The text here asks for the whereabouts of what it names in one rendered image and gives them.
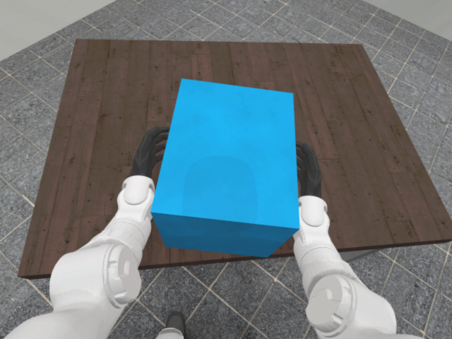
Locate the left robot upper arm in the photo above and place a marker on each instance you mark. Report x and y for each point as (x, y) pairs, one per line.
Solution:
(90, 289)

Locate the table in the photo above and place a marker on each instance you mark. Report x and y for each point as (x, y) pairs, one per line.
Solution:
(377, 190)

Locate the robot left hand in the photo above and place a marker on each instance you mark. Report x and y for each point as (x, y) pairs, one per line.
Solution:
(145, 158)

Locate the robot left forearm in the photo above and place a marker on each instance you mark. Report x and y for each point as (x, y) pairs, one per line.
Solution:
(131, 225)

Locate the robot left shin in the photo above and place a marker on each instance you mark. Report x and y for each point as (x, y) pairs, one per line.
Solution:
(170, 330)

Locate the carton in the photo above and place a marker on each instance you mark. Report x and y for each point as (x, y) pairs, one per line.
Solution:
(228, 179)

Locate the robot left foot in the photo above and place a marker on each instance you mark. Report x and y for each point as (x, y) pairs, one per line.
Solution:
(176, 320)

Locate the right robot upper arm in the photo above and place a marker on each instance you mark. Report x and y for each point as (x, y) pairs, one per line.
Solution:
(340, 308)

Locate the robot right forearm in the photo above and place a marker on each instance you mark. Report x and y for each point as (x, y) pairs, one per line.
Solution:
(314, 251)

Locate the robot right hand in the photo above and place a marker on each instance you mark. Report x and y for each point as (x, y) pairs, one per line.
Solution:
(309, 176)

